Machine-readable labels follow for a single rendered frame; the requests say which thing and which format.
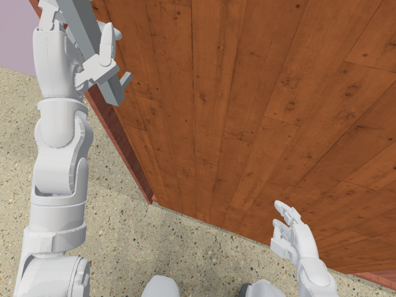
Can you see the robot left forearm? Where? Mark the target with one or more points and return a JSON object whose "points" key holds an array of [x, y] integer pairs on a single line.
{"points": [[59, 184]]}

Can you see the handle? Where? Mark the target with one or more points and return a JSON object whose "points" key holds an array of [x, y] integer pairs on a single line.
{"points": [[84, 27]]}

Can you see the wardrobe door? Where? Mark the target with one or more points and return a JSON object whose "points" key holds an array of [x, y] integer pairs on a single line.
{"points": [[235, 104], [388, 274]]}

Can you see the left robot thigh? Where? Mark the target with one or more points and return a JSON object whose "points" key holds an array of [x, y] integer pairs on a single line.
{"points": [[161, 286]]}

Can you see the right robot shin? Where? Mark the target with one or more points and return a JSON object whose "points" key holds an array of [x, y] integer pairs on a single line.
{"points": [[265, 281]]}

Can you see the robot right hand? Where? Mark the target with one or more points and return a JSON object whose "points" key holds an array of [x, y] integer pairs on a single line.
{"points": [[293, 243]]}

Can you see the robot left upper arm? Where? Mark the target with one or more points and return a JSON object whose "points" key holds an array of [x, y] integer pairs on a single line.
{"points": [[65, 276]]}

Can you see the robot left hand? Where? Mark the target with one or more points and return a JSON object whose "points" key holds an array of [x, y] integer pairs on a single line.
{"points": [[57, 56]]}

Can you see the robot right forearm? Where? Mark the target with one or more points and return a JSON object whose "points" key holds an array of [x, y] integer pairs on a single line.
{"points": [[314, 279]]}

